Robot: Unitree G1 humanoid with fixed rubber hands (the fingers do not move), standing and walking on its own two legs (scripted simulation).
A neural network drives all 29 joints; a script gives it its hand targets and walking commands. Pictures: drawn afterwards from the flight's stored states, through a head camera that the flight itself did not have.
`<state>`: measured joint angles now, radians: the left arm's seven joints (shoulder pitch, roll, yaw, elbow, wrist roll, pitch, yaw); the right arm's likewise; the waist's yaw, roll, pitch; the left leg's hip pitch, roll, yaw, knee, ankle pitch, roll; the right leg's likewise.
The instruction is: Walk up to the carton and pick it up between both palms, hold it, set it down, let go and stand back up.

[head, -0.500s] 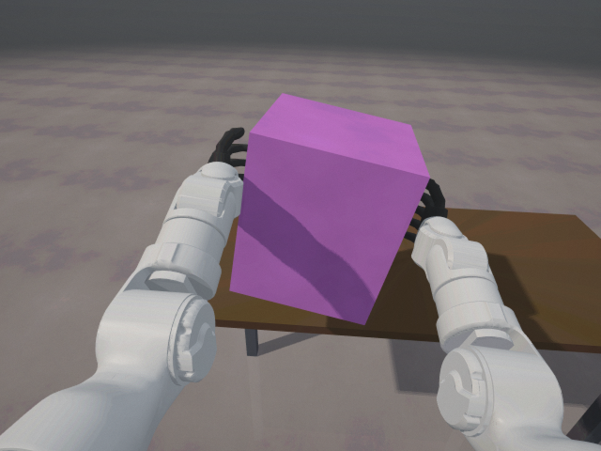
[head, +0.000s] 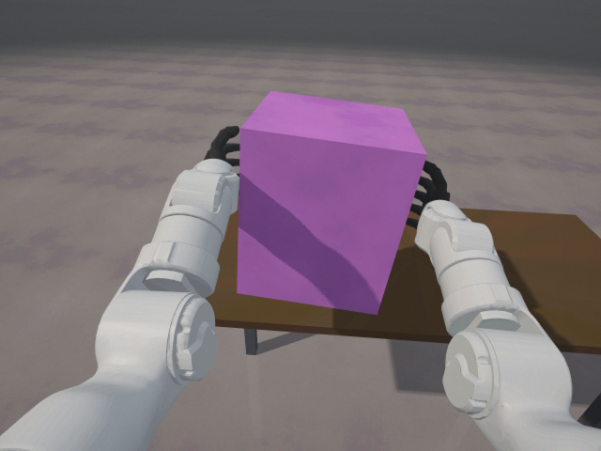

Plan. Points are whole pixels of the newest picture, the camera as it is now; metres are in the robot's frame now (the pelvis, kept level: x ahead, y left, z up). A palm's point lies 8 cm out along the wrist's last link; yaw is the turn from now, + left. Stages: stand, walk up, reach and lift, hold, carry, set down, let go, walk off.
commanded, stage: reach and lift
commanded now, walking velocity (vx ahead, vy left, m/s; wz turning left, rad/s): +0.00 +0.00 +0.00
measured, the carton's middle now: (322, 198) +0.45 -0.01 +0.20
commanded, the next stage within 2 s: hold in 0.88 s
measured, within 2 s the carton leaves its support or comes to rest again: neither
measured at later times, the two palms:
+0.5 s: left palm (206, 174) +0.37 +0.14 +0.28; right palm (435, 205) +0.37 -0.15 +0.24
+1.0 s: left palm (200, 169) +0.37 +0.15 +0.29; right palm (435, 195) +0.37 -0.15 +0.26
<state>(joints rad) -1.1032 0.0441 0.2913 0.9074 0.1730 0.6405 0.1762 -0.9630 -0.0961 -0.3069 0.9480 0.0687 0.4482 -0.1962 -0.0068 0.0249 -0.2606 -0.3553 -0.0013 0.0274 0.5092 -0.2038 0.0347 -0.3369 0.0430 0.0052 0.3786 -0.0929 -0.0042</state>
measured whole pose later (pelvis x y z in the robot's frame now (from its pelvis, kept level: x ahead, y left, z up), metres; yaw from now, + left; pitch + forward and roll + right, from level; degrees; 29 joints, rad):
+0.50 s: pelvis -0.01 +0.00 +0.00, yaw +0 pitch +1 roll -2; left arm -1.10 0.05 0.29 0.88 0.18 0.70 0.17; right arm -0.99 -0.10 -0.30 0.93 0.08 0.51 -0.21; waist -0.01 0.03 -0.26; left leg -0.34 0.00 0.03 0.51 -0.19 0.03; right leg -0.31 0.04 0.00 0.36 -0.07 0.00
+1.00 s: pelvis -0.01 +0.00 +0.00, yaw +0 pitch +1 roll -2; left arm -1.10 0.06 0.29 0.82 0.18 0.76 0.16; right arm -1.03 -0.11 -0.27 0.92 0.08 0.55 -0.22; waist -0.01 0.03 -0.26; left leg -0.34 0.00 0.02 0.51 -0.19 0.03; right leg -0.31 0.04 0.00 0.36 -0.07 0.00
